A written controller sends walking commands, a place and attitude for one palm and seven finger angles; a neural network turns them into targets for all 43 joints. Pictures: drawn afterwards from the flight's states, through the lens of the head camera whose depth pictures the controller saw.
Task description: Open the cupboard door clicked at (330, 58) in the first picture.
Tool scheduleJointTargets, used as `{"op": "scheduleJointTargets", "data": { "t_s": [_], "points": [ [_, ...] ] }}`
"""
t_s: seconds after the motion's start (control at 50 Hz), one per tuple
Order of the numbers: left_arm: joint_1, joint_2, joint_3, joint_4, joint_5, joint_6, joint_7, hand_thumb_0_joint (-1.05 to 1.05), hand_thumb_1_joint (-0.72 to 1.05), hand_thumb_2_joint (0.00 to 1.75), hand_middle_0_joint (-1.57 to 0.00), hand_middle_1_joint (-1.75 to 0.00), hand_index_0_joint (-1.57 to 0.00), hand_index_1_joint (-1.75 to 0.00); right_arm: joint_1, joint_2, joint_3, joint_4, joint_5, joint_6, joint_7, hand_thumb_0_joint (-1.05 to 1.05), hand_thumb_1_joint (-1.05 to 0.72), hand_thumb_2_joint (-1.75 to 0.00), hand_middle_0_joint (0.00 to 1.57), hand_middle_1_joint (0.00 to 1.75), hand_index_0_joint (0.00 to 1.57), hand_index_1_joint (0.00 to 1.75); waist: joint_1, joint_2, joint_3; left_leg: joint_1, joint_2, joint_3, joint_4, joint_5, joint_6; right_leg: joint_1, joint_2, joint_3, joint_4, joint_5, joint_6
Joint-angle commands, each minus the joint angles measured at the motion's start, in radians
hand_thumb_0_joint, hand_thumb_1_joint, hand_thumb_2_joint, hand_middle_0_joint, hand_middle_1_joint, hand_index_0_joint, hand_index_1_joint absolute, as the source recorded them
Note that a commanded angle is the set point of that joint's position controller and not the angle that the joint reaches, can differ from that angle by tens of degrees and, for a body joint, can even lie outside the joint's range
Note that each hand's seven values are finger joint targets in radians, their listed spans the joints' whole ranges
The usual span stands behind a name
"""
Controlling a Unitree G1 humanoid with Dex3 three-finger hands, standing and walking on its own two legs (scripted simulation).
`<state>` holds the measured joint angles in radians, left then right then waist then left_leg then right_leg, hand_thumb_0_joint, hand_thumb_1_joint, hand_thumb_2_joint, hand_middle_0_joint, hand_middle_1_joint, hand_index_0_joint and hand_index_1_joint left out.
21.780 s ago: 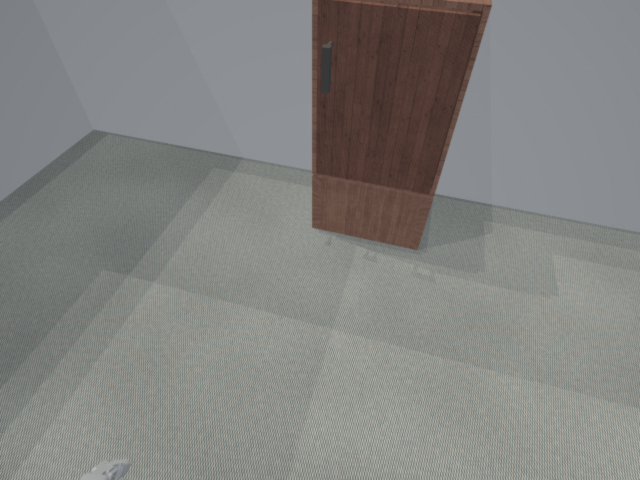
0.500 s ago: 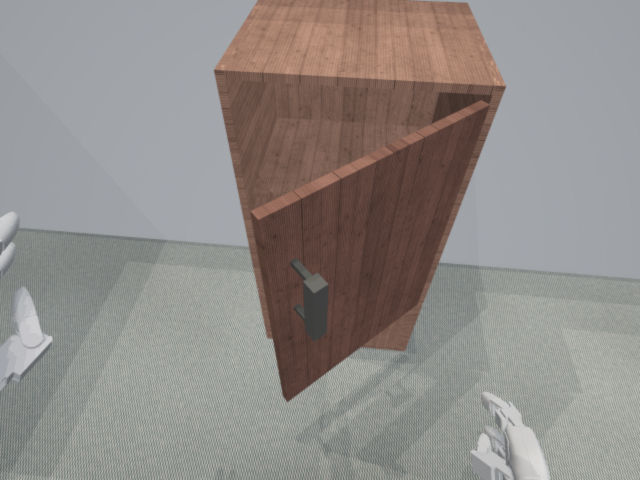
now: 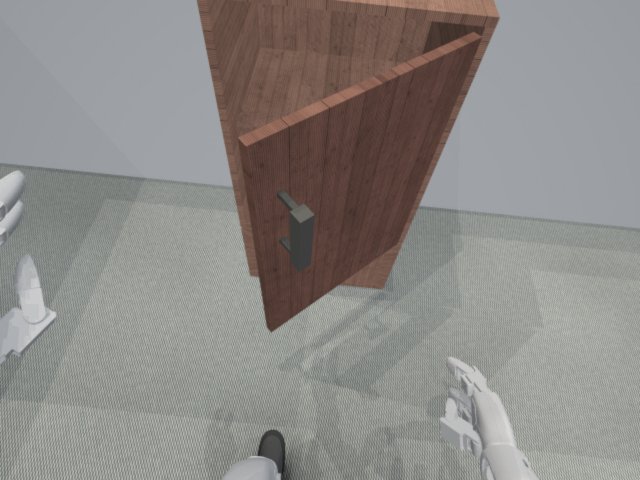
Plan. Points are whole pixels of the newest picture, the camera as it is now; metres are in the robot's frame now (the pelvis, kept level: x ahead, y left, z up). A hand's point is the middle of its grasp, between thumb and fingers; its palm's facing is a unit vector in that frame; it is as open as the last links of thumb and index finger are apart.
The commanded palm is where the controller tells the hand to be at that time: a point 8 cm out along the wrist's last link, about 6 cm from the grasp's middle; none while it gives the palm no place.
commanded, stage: stop stepping back and stand still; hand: left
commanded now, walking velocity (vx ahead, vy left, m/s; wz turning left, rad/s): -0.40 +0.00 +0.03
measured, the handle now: (292, 231) +0.45 +0.08 -0.01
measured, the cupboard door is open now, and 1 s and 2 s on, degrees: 43 43 43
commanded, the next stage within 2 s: let the arm hang, fingers relaxed in 1.06 s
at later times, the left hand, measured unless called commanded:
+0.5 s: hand out of the picture +0.06 +0.22 +0.16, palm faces +0.40 -0.80 -0.44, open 7.4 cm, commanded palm +0.01 +0.27 +0.18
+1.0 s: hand out of the picture +0.00 +0.25 +0.19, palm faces +0.47 -0.75 -0.47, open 7.4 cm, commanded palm -0.07 +0.29 +0.18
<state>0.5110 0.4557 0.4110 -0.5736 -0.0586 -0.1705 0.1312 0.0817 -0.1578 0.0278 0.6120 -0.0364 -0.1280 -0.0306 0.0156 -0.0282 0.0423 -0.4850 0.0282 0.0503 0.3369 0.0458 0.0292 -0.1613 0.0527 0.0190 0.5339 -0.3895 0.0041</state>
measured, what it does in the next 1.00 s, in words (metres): walks backwards: right foot, then left foot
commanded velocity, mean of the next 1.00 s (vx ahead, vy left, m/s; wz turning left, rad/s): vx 0.17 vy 0.01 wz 0.00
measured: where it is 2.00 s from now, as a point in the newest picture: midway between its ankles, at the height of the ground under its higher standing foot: outside the picture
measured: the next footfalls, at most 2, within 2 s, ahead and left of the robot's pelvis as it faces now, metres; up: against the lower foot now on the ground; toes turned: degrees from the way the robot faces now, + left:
right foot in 0.02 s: -0.09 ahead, -0.10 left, +0.00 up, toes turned +0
left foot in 0.32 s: -0.06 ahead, +0.06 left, +0.00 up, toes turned +4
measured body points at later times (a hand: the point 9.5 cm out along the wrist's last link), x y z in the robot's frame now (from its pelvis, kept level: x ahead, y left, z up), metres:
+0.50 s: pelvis -0.13 -0.03 +0.00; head -0.15 -0.02 +0.45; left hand +0.04 +0.26 +0.18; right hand +0.05 -0.28 -0.06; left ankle -0.10 +0.05 -0.73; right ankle -0.14 -0.11 -0.73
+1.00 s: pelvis -0.20 -0.02 +0.00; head -0.20 +0.00 +0.45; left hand -0.03 +0.29 +0.21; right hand -0.06 -0.25 -0.08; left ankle -0.19 +0.14 -0.73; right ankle -0.16 -0.11 -0.69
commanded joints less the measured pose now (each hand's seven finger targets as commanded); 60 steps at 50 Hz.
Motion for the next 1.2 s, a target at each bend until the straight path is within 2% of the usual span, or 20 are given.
{"op": "scheduleJointTargets", "data": {
  "t_s": [0.0,0.06,0.08,0.16,0.28,0.36,0.4,0.5,0.54,0.58,0.7,0.82,0.86,0.88,0.9,1.06,1.08,1.12,1.14,1.18],
  "points": [
    [0.151,0.253,0.257,-0.318,-0.033,-0.101,0.003,0.00,0.90,0.90,-0.20,-0.30,-0.20,-0.30,-0.020,-0.177,-0.075,-0.158,0.015,-0.012,0.001,0.00,-0.90,-0.90,0.20,0.30,0.20,0.30,0.030,0.227,-0.422,0.479,0.159,-0.157,0.048,0.295,0.050,-0.008,-0.004,-0.037,-0.156,0.149,-0.011],
    [0.180,0.295,0.328,-0.252,-0.047,-0.118,0.002,0.00,0.90,0.90,-0.20,-0.30,-0.20,-0.30,-0.088,-0.146,-0.048,-0.222,0.065,0.044,-0.005,0.00,-0.90,-0.90,0.20,0.30,0.20,0.30,0.035,-0.218,-0.265,0.081,-0.051,0.018,0.438,-0.436,-0.046,0.005,-0.328,0.220,-0.258,0.924,0.004],
    [0.219,0.254,0.304,-0.178,-0.033,-0.105,0.010,0.00,0.90,0.90,-0.20,-0.30,-0.20,-0.30,-0.075,-0.158,-0.060,-0.208,0.083,0.041,-0.009,0.00,-0.90,-0.90,0.20,0.30,0.20,0.30,0.022,-0.241,-0.230,-0.021,-0.095,-0.055,0.610,-0.506,-0.044,0.007,-0.328,0.139,-0.181,1.131,0.052],
    [0.192,0.175,0.232,-0.064,-0.012,-0.039,0.023,0.00,0.90,0.90,-0.20,-0.30,-0.20,-0.30,-0.059,-0.129,-0.042,-0.183,0.057,0.059,-0.039,0.00,-0.90,-0.90,0.20,0.30,0.20,0.30,-0.021,-0.024,-0.186,0.010,-0.044,0.000,0.491,-0.379,-0.044,0.019,-0.257,0.099,-0.099,0.977,-0.073],
    [-0.055,0.113,0.060,-0.015,0.005,0.003,0.058,0.00,0.90,0.90,-0.20,-0.30,-0.20,-0.30,0.023,-0.204,-0.067,-0.156,0.068,0.046,-0.065,0.00,-0.90,-0.90,0.20,0.30,0.20,0.30,-0.046,-0.127,-0.187,0.297,-0.026,0.012,0.110,-0.104,0.030,0.058,-0.213,0.080,-0.028,1.007,0.080],
    [-0.032,0.185,0.109,-0.197,0.031,-0.024,0.071,0.00,0.90,0.90,-0.20,-0.30,-0.20,-0.30,0.043,-0.209,-0.063,-0.199,0.060,0.035,-0.052,0.00,-0.90,-0.90,0.20,0.30,0.20,0.30,-0.021,0.137,-0.254,0.481,0.114,-0.158,0.154,0.405,0.077,-0.096,-0.109,0.038,0.081,0.472,0.060],
    [-0.022,0.217,0.144,-0.275,0.035,-0.041,0.060,0.00,0.90,0.90,-0.20,-0.30,-0.20,-0.30,0.034,-0.196,-0.062,-0.192,0.040,0.016,-0.039,0.00,-0.90,-0.90,0.20,0.30,0.20,0.30,-0.011,0.250,-0.196,0.306,0.151,-0.222,0.004,0.093,0.070,-0.065,-0.065,-0.006,0.125,0.001,0.010],
    [0.009,0.191,0.190,-0.124,0.040,-0.061,0.065,0.00,0.90,0.90,-0.20,-0.30,-0.20,-0.30,0.027,-0.183,-0.066,-0.186,0.029,-0.008,-0.055,0.00,-0.90,-0.90,0.20,0.30,0.20,0.30,-0.022,0.242,0.009,-0.164,0.147,-0.235,-0.173,-0.856,0.049,0.121,-0.036,-0.070,0.051,-0.054,-0.041],
    [0.012,0.150,0.164,-0.006,0.039,-0.064,0.057,0.00,0.90,0.90,-0.20,-0.30,-0.20,-0.30,0.040,-0.176,-0.080,-0.173,0.030,0.007,-0.060,0.00,-0.90,-0.90,0.20,0.30,0.20,0.30,-0.012,0.004,0.016,-0.198,0.020,-0.117,0.157,-0.785,0.003,0.056,-0.120,0.143,-0.157,-0.290,-0.117],
    [-0.067,0.126,0.116,0.002,0.030,-0.080,0.041,0.00,0.90,0.90,-0.20,-0.30,-0.20,-0.30,0.043,-0.191,-0.092,-0.148,0.032,0.005,-0.048,0.00,-0.90,-0.90,0.20,0.30,0.20,0.30,-0.016,-0.249,0.043,-0.211,-0.050,-0.058,0.845,-0.501,-0.028,-0.169,-0.442,0.616,-0.455,-0.509,-0.259],
    [-0.160,0.089,0.031,0.045,0.041,-0.099,0.021,0.00,0.90,0.90,-0.20,-0.30,-0.20,-0.30,0.061,-0.160,-0.060,-0.109,0.031,-0.011,-0.045,0.00,-0.90,-0.90,0.20,0.30,0.20,0.30,-0.046,-0.077,-0.028,0.009,0.023,0.000,0.648,-0.330,-0.016,-0.284,-0.279,0.138,-0.379,-0.304,-0.135],
    [-0.126,0.168,0.121,-0.186,0.046,-0.107,0.064,0.00,0.90,0.90,-0.20,-0.30,-0.20,-0.30,0.087,-0.154,-0.062,-0.111,0.007,-0.077,-0.094,0.00,-0.90,-0.90,0.20,0.30,0.20,0.30,-0.029,0.012,-0.134,0.369,-0.023,0.077,0.117,-0.442,0.011,-0.205,-0.216,0.093,-0.193,-0.266,-0.115],
    [-0.135,0.147,0.134,-0.273,0.043,-0.128,0.073,0.00,0.90,0.90,-0.20,-0.30,-0.20,-0.30,0.097,-0.190,-0.068,-0.139,0.011,-0.081,-0.086,0.00,-0.90,-0.90,0.20,0.30,0.20,0.30,-0.033,0.439,-0.085,0.451,0.263,-0.412,-0.123,-0.689,0.110,-0.435,-0.043,-0.059,0.267,-0.181,-0.025],
    [-0.136,0.174,0.153,-0.277,0.061,-0.137,0.078,0.00,0.90,0.90,-0.20,-0.30,-0.20,-0.30,0.098,-0.165,-0.063,-0.133,0.011,-0.086,-0.079,0.00,-0.90,-0.90,0.20,0.30,0.20,0.30,-0.039,0.427,-0.042,0.394,0.379,-0.535,-0.191,-0.596,0.184,-0.496,-0.048,-0.068,0.467,-0.168,-0.014],
    [-0.119,0.202,0.197,-0.242,0.057,-0.147,0.081,0.00,0.90,0.90,-0.20,-0.30,-0.20,-0.30,0.087,-0.156,-0.075,-0.138,0.016,-0.093,-0.076,0.00,-0.90,-0.90,0.20,0.30,0.20,0.30,-0.022,0.259,-0.044,0.410,0.368,-0.488,-0.139,-0.303,0.189,-0.508,-0.071,-0.045,0.504,-0.106,-0.008],
    [0.019,0.103,0.114,-0.010,0.037,-0.095,0.040,0.00,0.90,0.90,-0.20,-0.30,-0.20,-0.30,0.088,-0.182,-0.084,-0.103,0.031,-0.071,-0.046,0.00,-0.90,-0.90,0.20,0.30,0.20,0.30,-0.021,0.204,-0.016,0.029,0.198,-0.055,0.049,-0.450,0.068,0.017,-0.033,-0.164,0.065,0.039,0.008],
    [0.000,0.119,0.119,0.002,0.039,-0.091,0.042,0.00,0.90,0.90,-0.20,-0.30,-0.20,-0.30,0.079,-0.173,-0.082,-0.105,0.031,-0.066,-0.047,0.00,-0.90,-0.90,0.20,0.30,0.20,0.30,-0.020,0.093,-0.023,-0.004,0.151,-0.025,0.158,-0.516,0.044,0.059,-0.056,-0.091,-0.031,0.008,-0.010],
    [-0.033,0.169,0.127,-0.026,0.034,-0.063,0.043,0.00,0.90,0.90,-0.20,-0.30,-0.20,-0.30,0.046,-0.147,-0.076,-0.127,0.037,-0.057,-0.045,0.00,-0.90,-0.90,0.20,0.30,0.20,0.30,-0.011,-0.274,-0.028,-0.099,-0.026,0.013,0.628,-0.586,-0.016,-0.033,-0.370,0.436,-0.314,-0.030,-0.159],
    [-0.029,-0.043,-0.230,0.658,0.136,0.120,-0.089,0.00,0.90,0.90,-0.20,-0.30,-0.20,-0.30,0.031,-0.192,-0.087,0.013,0.029,-0.005,0.046,0.00,-0.90,-0.90,0.20,0.30,0.20,0.30,-0.016,-0.180,-0.067,-0.196,0.078,-0.086,0.731,-0.694,-0.019,-0.048,-0.519,0.262,-0.141,0.588,-0.201],
    [-0.092,-0.099,-0.253,0.694,0.112,0.169,-0.117,0.00,0.90,0.90,-0.20,-0.30,-0.20,-0.30,0.151,-0.125,-0.078,0.055,0.035,0.075,0.041,0.00,-0.90,-0.90,0.20,0.30,0.20,0.30,-0.040,-0.188,-0.117,0.001,0.039,-0.027,0.730,-0.643,-0.036,-0.189,-0.363,0.173,-0.153,0.218,-0.186]
  ]
}}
